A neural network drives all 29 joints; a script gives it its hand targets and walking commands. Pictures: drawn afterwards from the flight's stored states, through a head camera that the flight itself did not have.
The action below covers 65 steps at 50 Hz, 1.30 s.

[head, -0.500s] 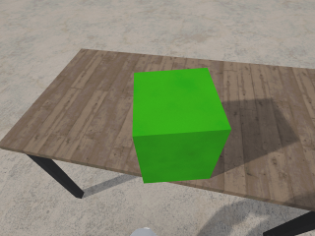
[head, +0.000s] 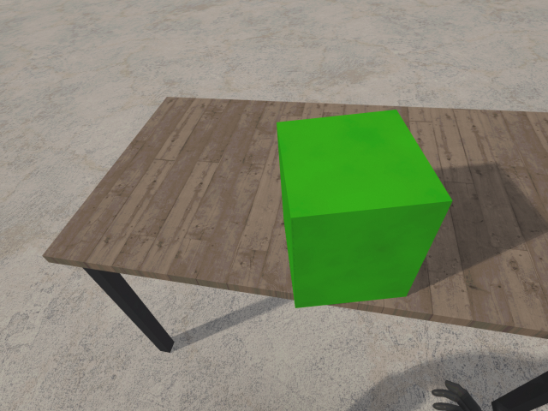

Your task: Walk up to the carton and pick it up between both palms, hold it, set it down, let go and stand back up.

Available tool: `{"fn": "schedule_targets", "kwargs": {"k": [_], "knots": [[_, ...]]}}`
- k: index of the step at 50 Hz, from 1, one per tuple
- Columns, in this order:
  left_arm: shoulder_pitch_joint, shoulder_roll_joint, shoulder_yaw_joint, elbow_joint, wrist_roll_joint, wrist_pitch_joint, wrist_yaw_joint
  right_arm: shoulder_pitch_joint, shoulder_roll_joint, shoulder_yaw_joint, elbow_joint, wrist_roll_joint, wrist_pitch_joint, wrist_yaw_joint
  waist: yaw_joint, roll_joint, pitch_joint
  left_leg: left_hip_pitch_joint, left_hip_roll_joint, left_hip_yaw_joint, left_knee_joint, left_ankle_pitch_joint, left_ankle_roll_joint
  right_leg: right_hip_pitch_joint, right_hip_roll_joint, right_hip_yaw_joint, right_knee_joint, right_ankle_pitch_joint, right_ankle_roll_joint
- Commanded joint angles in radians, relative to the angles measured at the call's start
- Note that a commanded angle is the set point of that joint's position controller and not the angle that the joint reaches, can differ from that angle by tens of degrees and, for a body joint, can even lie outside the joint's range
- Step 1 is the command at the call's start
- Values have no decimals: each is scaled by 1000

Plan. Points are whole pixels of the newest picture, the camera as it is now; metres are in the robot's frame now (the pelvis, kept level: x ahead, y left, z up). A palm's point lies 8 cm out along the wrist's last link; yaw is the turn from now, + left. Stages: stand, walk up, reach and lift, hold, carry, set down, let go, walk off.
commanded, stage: walk up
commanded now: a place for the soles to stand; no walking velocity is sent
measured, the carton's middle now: (343, 212) +0.45 -0.07 +0.04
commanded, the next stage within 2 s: none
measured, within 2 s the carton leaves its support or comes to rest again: neither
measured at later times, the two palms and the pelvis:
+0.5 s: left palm out of the picture +0.11 +0.25 -0.09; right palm out of the picture +0.05 -0.28 -0.10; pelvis +0.00 +0.00 +0.01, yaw -10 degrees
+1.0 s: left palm (145, 406) +0.17 +0.24 -0.09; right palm out of the picture +0.05 -0.28 -0.10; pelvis +0.01 +0.00 +0.00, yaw -14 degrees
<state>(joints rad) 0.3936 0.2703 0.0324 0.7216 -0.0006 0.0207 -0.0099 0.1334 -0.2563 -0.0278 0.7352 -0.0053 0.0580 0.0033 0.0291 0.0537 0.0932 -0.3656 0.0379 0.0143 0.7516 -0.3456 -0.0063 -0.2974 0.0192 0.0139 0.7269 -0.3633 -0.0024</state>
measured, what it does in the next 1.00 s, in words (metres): stands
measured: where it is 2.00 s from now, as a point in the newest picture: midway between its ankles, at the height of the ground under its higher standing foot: outside the picture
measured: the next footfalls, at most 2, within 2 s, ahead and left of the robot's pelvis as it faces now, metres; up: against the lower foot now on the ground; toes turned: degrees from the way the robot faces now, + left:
left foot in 1.88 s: +0.13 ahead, +0.05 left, +0.00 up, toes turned -9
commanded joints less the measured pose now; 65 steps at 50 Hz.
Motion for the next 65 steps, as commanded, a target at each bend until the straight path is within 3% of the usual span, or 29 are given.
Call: {"fn": "schedule_targets", "kwargs": {"k": [1, 3, 5, 6, 9, 14, 16, 17, 21, 26, 29, 34, 36, 39, 42, 45, 46, 47, 49, 51, 52, 53, 54, 56, 59, 60, 62, 64, 65], "knots": [[-63, 189, 52, -156, -5, -36, -4, -3, -157, -38, -114, 0, -58, -7, -59, -169, -84, 197, 55, -99, -201, 96, 48, -161, -116, 210, -257, 140, -78], [15, 158, 52, -142, -1, -29, -9, -20, -210, -54, -114, -7, -65, -9, -26, -90, -101, 146, 146, -205, -299, -37, 97, -120, -41, 142, -180, 52, -39], [57, 149, 55, -137, 9, -28, -10, -27, -215, -52, -112, -15, -64, -13, -8, -39, -108, 110, 194, -241, -375, -136, 121, -71, -10, 111, -118, 32, -25], [76, 139, 55, -139, 10, -29, -11, -39, -222, -52, -114, -14, -61, -14, 1, 10, -82, 69, 201, -218, -401, -197, 115, -54, -4, 93, -124, 18, -23], [76, 142, 63, -153, 11, -38, -15, -44, -207, -46, -116, -9, -53, -9, 4, 53, -44, 13, 149, -123, -379, -273, 79, -61, -19, 153, -196, -41, -43], [18, 181, 71, -168, 4, -45, -9, 1, -162, -36, -120, -5, -56, 1, -25, -34, -34, 88, 82, -47, -280, -184, 48, -172, -54, 284, -305, -150, -62], [8, 176, 71, -167, 4, -43, -8, 18, -169, -38, -124, -7, -62, 0, -33, -61, -39, 140, 76, -42, -260, -156, 46, -224, -46, 296, -319, -157, -61], [5, 178, 70, -169, 6, -44, -7, 29, -160, -36, -122, -9, -65, -2, -33, -106, -51, 155, 79, -41, -255, -128, 49, -209, -45, 304, -324, -131, -61], [3, 171, 56, -168, 1, -43, -5, 51, -177, -29, -122, -10, -71, -7, -34, -138, -89, 178, 75, -19, -234, -17, 43, -167, -54, 317, -291, 61, -68], [14, 160, 55, -174, 6, -38, -5, 67, -203, -29, -120, -13, -71, -12, -22, -57, -128, 172, 138, -40, -273, 47, 69, -103, -14, 258, -161, 218, -49], [30, 154, 54, -179, 6, -34, -4, 61, -216, -32, -124, -13, -61, -13, -13, -9, -113, 147, 168, -32, -288, 17, 91, -97, -3, 231, -122, 209, -42], [-5, 180, 61, -192, 3, -30, 0, 66, -203, -26, -126, -9, -47, -12, -24, -82, -88, 153, 114, 17, -216, -19, 68, -156, -24, 325, -192, 164, -63], [-36, 190, 59, -193, -2, -32, 3, 82, -185, -21, -132, -7, -50, -11, -40, -126, -96, 225, 80, 28, -177, 64, 51, -192, -37, 372, -230, 200, -76], [-40, 187, 61, -194, 2, -28, 7, 88, -198, -27, -126, -9, -55, -10, -38, -73, -135, 268, 102, 19, -192, 109, 63, -185, -14, 337, -179, 228, -65], [-28, 164, 56, -195, 9, -23, 4, 113, -215, -32, -117, -16, -57, -14, -42, -51, -163, 245, 200, -29, -243, 148, 113, -121, 17, 233, -58, 278, -36], [-16, 146, 56, -202, 10, -19, 1, 79, -248, -39, -118, -17, -46, -16, -33, 43, -119, 161, 271, -22, -300, 105, 158, -99, 34, 152, 14, 185, -16], [-23, 149, 58, -207, 13, -21, 0, 70, -243, -36, -122, -15, -43, -15, -31, 39, -100, 120, 268, -11, -304, 101, 155, -72, 26, 151, 3, 192, -14], [-25, 156, 60, -211, 12, -22, -2, 56, -240, -32, -124, -11, -40, -14, -28, 50, -63, 79, 250, 12, -291, 86, 141, -57, 15, 168, -27, 224, -22], [-31, 186, 68, -206, 3, -27, -2, 45, -213, -26, -126, -4, -31, -9, -23, -51, -45, 70, 163, 65, -220, -5, 89, -90, -20, 266, -144, 226, -49], [-55, 231, 72, -197, -3, -28, 2, 52, -173, -18, -135, -4, -27, -5, -31, -159, -33, 167, 39, 70, -103, -33, 30, -220, -74, 470, -303, 123, -114], [-63, 231, 71, -189, -5, -28, 7, 64, -174, -19, -135, -3, -28, -6, -39, -160, -31, 189, 16, 52, -86, -49, 22, -246, -93, 535, -338, 91, -139], [-79, 226, 65, -184, -5, -25, 12, 92, -167, -19, -125, -3, -33, -6, -55, -141, -44, 215, 17, 35, -129, -56, 22, -244, -95, 536, -342, 81, -137], [-105, 215, 60, -191, -1, -24, 16, 141, -156, -15, -112, 0, -44, -5, -74, -151, -98, 244, 40, 20, -193, -20, 32, -194, -75, 479, -301, 100, -113], [-83, 181, 47, -185, 0, -24, 15, 129, -189, -25, -107, -9, -64, -8, -61, -134, -133, 298, 92, -3, -236, 95, 56, -170, -24, 364, -238, 214, -58], [-41, 158, 44, -168, 7, -24, 10, 130, -222, -30, -105, -15, -68, -12, -42, -100, -203, 297, 176, -18, -261, 165, 99, -89, 14, 245, -113, 287, -27], [-53, 154, 44, -170, 9, -21, 8, 126, -221, -31, -106, -16, -66, -14, -43, -93, -183, 262, 201, -34, -276, 177, 111, -75, 17, 224, -84, 297, -23], [-42, 148, 43, -177, 11, -19, 3, 89, -234, -34, -118, -14, -55, -14, -25, -10, -103, 170, 205, 0, -283, 151, 117, -56, 12, 215, -84, 299, -22], [-45, 158, 49, -180, 8, -20, 1, 91, -224, -34, -115, -6, -44, -13, -34, 2, -94, 149, 179, 17, -289, 80, 107, -72, 16, 235, -94, 263, -32], [-43, 163, 48, -178, 6, -22, 1, 99, -222, -30, -115, -7, -41, -14, -33, -27, -93, 149, 172, 18, -281, 57, 105, -72, 15, 242, -110, 244, -31]]}}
